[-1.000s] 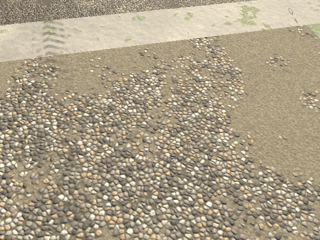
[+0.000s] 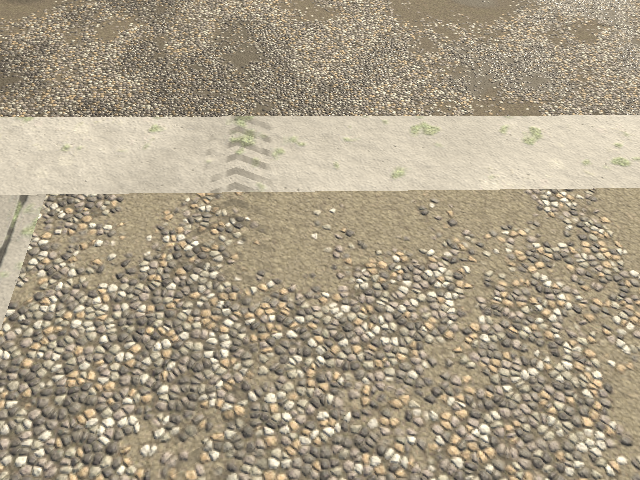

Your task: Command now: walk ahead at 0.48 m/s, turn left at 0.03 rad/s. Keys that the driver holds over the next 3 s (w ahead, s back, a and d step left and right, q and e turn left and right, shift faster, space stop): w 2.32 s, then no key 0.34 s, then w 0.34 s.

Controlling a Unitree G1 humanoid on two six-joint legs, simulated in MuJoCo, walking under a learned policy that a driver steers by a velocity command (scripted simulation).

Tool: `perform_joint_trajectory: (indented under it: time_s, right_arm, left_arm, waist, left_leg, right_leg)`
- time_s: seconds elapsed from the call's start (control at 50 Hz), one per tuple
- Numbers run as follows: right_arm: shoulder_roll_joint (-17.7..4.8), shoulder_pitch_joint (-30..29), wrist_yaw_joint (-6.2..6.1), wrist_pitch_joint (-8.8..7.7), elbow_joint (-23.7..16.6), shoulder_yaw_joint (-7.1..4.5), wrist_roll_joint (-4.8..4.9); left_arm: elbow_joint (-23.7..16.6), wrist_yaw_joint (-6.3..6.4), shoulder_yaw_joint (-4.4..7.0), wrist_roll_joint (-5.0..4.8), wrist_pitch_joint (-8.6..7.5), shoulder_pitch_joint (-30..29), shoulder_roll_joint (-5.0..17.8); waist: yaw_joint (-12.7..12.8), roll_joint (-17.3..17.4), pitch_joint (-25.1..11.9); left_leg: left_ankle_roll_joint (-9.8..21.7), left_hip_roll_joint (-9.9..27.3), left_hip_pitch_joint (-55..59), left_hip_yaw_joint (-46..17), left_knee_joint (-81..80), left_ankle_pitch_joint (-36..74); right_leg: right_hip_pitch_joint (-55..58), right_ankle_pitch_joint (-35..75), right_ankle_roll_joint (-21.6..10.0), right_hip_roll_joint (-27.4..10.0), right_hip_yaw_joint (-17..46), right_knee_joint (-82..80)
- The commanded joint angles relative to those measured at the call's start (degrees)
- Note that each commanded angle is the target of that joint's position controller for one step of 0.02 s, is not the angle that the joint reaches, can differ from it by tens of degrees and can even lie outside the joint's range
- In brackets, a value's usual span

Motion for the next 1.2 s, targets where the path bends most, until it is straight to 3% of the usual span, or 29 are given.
perform_joint_trajectory:
  time_s: [0.02,0.1,0.18,0.22,0.26,0.28,0.3,0.32,0.34,0.36,0.38,0.4,0.44,0.48,0.6,0.68,0.76,0.78,0.8,0.82,0.84,0.86,0.88,0.9,0.92,0.94,1.02,1.12,1.2]
  right_arm:
    - [-8.6,-3.6,-0.60,-1.24,-3.1,-2.00,0.28]
    - [-10.7,1.3,-1.05,-0.67,-0.5,-2.35,1.00]
    - [-11.4,3.9,-1.30,0.50,1.8,-2.61,1.38]
    - [-12.5,3.5,-1.57,1.15,2.1,-2.90,1.23]
    - [-11.9,2.6,-1.95,1.79,1.8,-2.42,0.68]
    - [-8.5,3.7,-2.19,1.63,0.2,-1.04,-1.04]
    - [-1.9,12.6,-1.42,0.40,0.1,0.74,0.14]
    - [-8.8,6.9,-0.97,-0.57,0.8,-0.62,1.40]
    - [-10.8,0.4,-0.70,-1.06,-1.3,-1.26,2.54]
    - [-9.8,-2.7,-1.01,-1.30,-2.0,-0.91,2.03]
    - [-9.2,-4.0,-1.19,-1.15,-2.2,-1.11,1.04]
    - [-8.5,-2.3,-1.14,-0.65,-1.8,-1.15,0.88]
    - [-6.4,-0.3,-1.34,0.50,-1.0,-0.78,0.78]
    - [-5.7,-2.9,-1.59,1.15,-1.9,-0.55,0.24]
    - [-3.8,-15.0,-0.64,-0.03,-4.7,0.35,0.24]
    - [-4.4,-21.2,0.61,-0.64,-7.0,0.34,0.88]
    - [-6.6,-19.2,1.47,-1.07,-7.3,-0.50,0.77]
    - [-7.8,-14.0,1.28,-1.12,-5.9,-1.32,0.61]
    - [-10.7,-5.2,0.72,-1.06,-3.3,-2.77,0.44]
    - [-15.3,4.9,0.01,-0.71,-1.7,-3.92,-0.05]
    - [-17.9,5.4,0.44,-0.58,-0.9,-4.28,-0.15]
    - [-11.8,4.2,0.53,-0.62,-1.7,-2.81,0.71]
    - [-9.9,0.6,0.36,-0.62,-2.0,-2.11,0.67]
    - [-9.2,-3.0,0.38,-0.58,-2.5,-1.79,0.31]
    - [-7.7,-5.3,0.51,-0.60,-2.7,-1.40,-0.05]
    - [-6.9,-6.5,0.50,-0.81,-2.7,-1.10,-0.60]
    - [-8.4,-5.9,0.14,-1.79,-0.8,-1.63,0.00]
    - [-9.8,-2.6,-0.84,-1.02,1.6,-1.81,0.33]
    - [-10.9,1.8,-1.02,-0.14,4.1,-2.04,0.85]
  left_arm:
    - [-3.9,-0.17,0.04,0.32,-0.55,-2.5,1.7]
    - [-6.3,-1.42,-0.62,-0.44,-1.50,-11.3,0.8]
    - [-8.3,-2.68,-0.20,-0.52,-1.83,-14.8,2.1]
    - [-8.0,-2.71,0.45,-0.34,-1.85,-11.8,3.6]
    - [-4.5,-1.69,2.58,-0.09,-1.56,2.4,7.6]
    - [-2.9,-0.91,3.55,0.41,-1.12,12.8,12.0]
    - [-2.0,-1.59,3.74,0.69,-1.23,13.2,14.3]
    - [-2.6,-1.45,2.46,-0.06,-1.07,12.5,8.4]
    - [-2.6,-1.10,1.86,-0.16,-0.97,8.8,6.8]
    - [-2.8,-1.02,1.62,0.12,-0.93,5.4,6.4]
    - [-2.9,-1.15,1.35,0.63,-1.04,3.1,5.3]
    - [-3.0,-1.17,1.08,1.26,-1.36,2.0,4.5]
    - [-2.3,-1.29,1.16,0.72,-2.16,1.7,4.2]
    - [-1.1,-1.06,1.47,0.40,-2.56,2.2,5.2]
    - [1.6,0.04,1.95,-0.15,-1.52,6.3,7.4]
    - [4.1,0.19,2.30,-0.64,-0.47,10.4,8.5]
    - [5.2,0.88,2.83,-0.94,0.83,9.8,9.8]
    - [5.1,1.04,2.78,-0.95,1.15,8.5,9.9]
    - [4.9,1.22,2.06,-0.50,1.34,8.6,8.1]
    - [3.3,1.44,0.48,1.24,1.16,9.5,4.5]
    - [2.6,0.87,-0.94,0.21,-0.11,16.6,-0.9]
    - [3.2,0.51,0.34,-1.00,-1.12,11.9,5.8]
    - [1.5,0.20,1.02,-2.01,-1.74,6.6,7.8]
    - [1.1,0.43,0.85,-1.51,-1.92,4.1,7.0]
    - [0.9,0.51,1.07,-0.55,-1.75,3.0,6.6]
    - [1.1,0.38,1.13,-0.42,-1.27,4.3,5.9]
    - [0.8,0.77,0.61,0.08,0.47,3.5,3.2]
    - [-1.6,0.25,-0.09,0.12,-0.20,-5.8,1.2]
    - [-3.8,-0.88,-0.35,-0.46,-0.87,-12.7,1.0]
  waist:
    - [1.4,6.3,3.3]
    - [-2.1,5.7,4.8]
    - [-2.0,6.0,5.0]
    - [0.2,7.6,2.4]
    - [7.8,7.5,-7.6]
    - [10.6,-0.3,-17.2]
    - [5.3,-15.7,-25.1]
    - [8.4,-8.3,-21.4]
    - [8.1,-4.6,-11.9]
    - [6.2,1.1,-6.9]
    - [4.4,2.0,-3.6]
    - [2.5,0.3,-3.4]
    - [1.0,-0.7,-3.0]
    - [0.9,-0.3,-0.6]
    - [5.0,0.4,2.7]
    - [7.2,0.1,4.1]
    - [4.3,-1.6,2.1]
    - [1.1,-1.6,-1.1]
    - [-2.7,-0.5,-7.3]
    - [-5.8,7.6,-16.5]
    - [-1.0,22.0,-21.5]
    - [-3.9,14.3,-17.4]
    - [-3.4,11.3,-9.9]
    - [-1.7,6.5,-6.0]
    - [-0.3,5.8,-3.0]
    - [1.5,7.4,-2.8]
    - [2.8,6.7,-0.4]
    - [-0.2,6.1,2.1]
    - [-2.9,6.0,3.8]
  left_leg:
    - [9.5,13.6,-1.4,-8.8,-9.6,13.6]
    - [8.2,14.1,0.6,-6.9,-9.4,11.6]
    - [6.8,17.5,9.4,-7.8,-5.1,16.2]
    - [5.6,17.5,12.2,-7.4,0.0,28.9]
    - [2.9,13.4,7.6,-3.8,18.0,42.1]
    - [0.9,9.5,-5.6,-1.7,37.4,22.0]
    - [-2.2,-1.1,-26.4,-6.0,55.2,-21.1]
    - [-1.9,2.0,-32.8,-11.2,59.9,-21.3]
    - [-1.6,4.7,-35.9,-8.7,59.4,-16.3]
    - [-1.7,7.5,-34.3,-7.0,56.5,-11.2]
    - [-2.0,9.1,-32.2,-6.5,53.2,-8.3]
    - [-2.3,10.4,-28.6,-7.0,51.7,-6.2]
    - [-3.3,11.0,-26.1,-6.3,48.7,-5.0]
    - [-4.4,11.6,-28.2,-5.8,44.4,-2.0]
    - [-5.0,9.8,-28.1,-3.3,22.5,16.4]
    - [-3.8,8.1,-28.7,-2.8,15.6,15.8]
    - [-0.7,6.1,-23.9,-1.9,11.9,7.4]
    - [0.6,4.3,-16.2,0.0,10.1,7.4]
    - [2.6,4.5,-2.8,-0.2,10.5,8.8]
    - [6.5,16.3,14.4,-13.9,12.6,11.0]
    - [15.1,25.8,29.5,-40.8,5.0,-3.3]
    - [13.1,24.3,27.1,-40.9,1.3,-10.9]
    - [10.9,22.6,20.3,-32.4,0.3,-8.6]
    - [9.9,20.4,12.9,-26.8,-0.8,-2.2]
    - [9.7,18.4,7.3,-22.7,-2.5,3.2]
    - [9.6,17.2,3.6,-20.1,-4.0,6.6]
    - [11.1,15.9,-1.6,-13.2,-8.6,13.6]
    - [8.6,13.2,-0.1,-6.6,-9.8,14.8]
    - [8.2,15.1,4.7,-6.4,-8.4,12.8]
  right_leg:
    - [-2.8,9.4,0.8,-0.8,0.8,-9.9]
    - [1.0,17.1,-0.2,1.8,-1.1,-22.3]
    - [-0.1,11.9,-3.0,3.0,-0.5,-27.7]
    - [5.5,6.9,-4.7,5.2,-2.2,-28.5]
    - [27.1,8.2,-8.1,7.0,-4.2,-28.7]
    - [46.0,11.6,-11.7,-4.9,9.5,-25.9]
    - [62.2,-4.1,-20.9,-16.3,39.1,-34.6]
    - [59.8,-11.8,-18.4,-14.6,40.4,-39.4]
    - [51.9,-9.6,-16.2,-12.8,31.0,-40.5]
    - [43.2,-2.7,-15.2,-10.8,25.2,-41.6]
    - [36.6,3.7,-15.0,-8.7,20.6,-43.1]
    - [32.7,6.6,-14.9,-7.5,18.0,-44.7]
    - [29.1,9.3,-15.9,-6.4,14.2,-47.7]
    - [26.9,11.5,-16.2,-6.1,10.8,-49.9]
    - [28.8,11.7,-13.0,-2.9,2.9,-51.1]
    - [35.1,10.8,-12.7,-5.8,3.9,-48.9]
    - [41.5,21.7,-10.6,-8.1,4.7,-42.3]
    - [40.9,30.4,-9.5,-6.5,2.9,-36.1]
    - [36.6,32.3,-7.7,-3.3,0.5,-25.2]
    - [24.5,14.2,-5.3,0.7,-2.3,-6.1]
    - [2.6,-22.9,-2.4,10.7,0.9,10.1]
    - [-4.0,-23.4,-2.8,7.4,6.6,15.2]
    - [-6.6,-17.9,-3.5,4.7,5.1,14.8]
    - [-4.8,-12.8,-3.2,2.0,3.6,12.4]
    - [-3.1,-9.5,-2.6,0.5,3.2,9.2]
    - [0.3,-7.2,-2.2,-0.8,3.6,7.8]
    - [0.7,-2.3,0.3,-1.7,2.4,1.2]
    - [0.3,12.4,0.8,-0.3,0.7,-16.4]
    - [0.8,14.8,-0.1,1.5,-0.4,-24.6]
Next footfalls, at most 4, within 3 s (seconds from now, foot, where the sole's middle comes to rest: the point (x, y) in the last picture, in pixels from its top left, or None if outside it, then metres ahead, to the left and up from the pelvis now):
0.26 right None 0.34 -0.14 -0.78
0.80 left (266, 417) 0.63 0.10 -0.78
1.34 right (363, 303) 0.93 -0.14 -0.78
1.88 left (276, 221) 1.21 0.08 -0.78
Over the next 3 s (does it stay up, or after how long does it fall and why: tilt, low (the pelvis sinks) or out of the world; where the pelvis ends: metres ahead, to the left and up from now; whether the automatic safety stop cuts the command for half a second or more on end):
stays up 1.41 -0.05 -0.01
